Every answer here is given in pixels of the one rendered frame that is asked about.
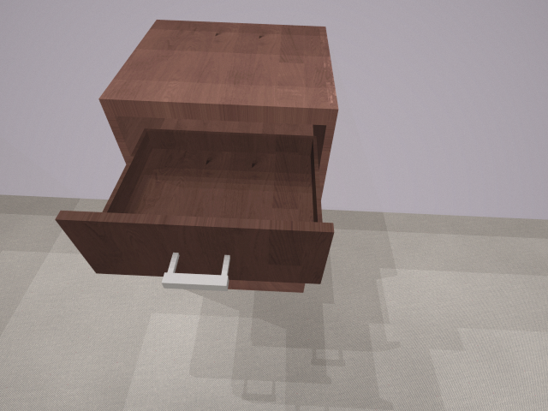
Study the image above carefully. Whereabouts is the handle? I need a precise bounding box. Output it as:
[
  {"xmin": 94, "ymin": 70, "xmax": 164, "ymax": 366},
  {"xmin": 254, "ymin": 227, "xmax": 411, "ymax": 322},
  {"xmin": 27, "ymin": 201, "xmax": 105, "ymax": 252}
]
[{"xmin": 162, "ymin": 253, "xmax": 230, "ymax": 291}]

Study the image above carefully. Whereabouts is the cabinet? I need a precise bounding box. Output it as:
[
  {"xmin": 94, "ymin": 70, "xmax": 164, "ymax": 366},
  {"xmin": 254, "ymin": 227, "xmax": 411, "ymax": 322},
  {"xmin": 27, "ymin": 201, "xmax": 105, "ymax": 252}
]
[{"xmin": 99, "ymin": 20, "xmax": 338, "ymax": 293}]

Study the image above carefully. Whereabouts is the drawer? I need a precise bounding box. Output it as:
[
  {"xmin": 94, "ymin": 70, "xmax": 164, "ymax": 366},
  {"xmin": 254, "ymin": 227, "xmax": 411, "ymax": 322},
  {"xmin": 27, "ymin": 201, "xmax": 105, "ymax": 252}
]
[{"xmin": 55, "ymin": 128, "xmax": 334, "ymax": 284}]

